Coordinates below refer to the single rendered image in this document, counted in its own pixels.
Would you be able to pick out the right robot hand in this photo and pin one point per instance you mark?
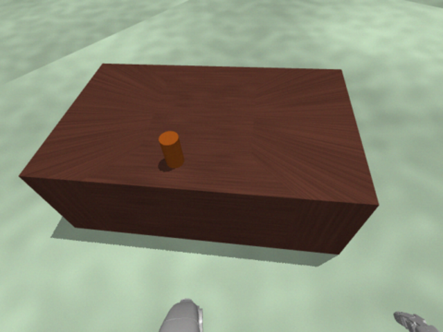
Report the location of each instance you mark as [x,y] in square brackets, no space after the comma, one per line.
[413,323]

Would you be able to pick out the can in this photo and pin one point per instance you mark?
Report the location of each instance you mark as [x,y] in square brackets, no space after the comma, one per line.
[171,147]

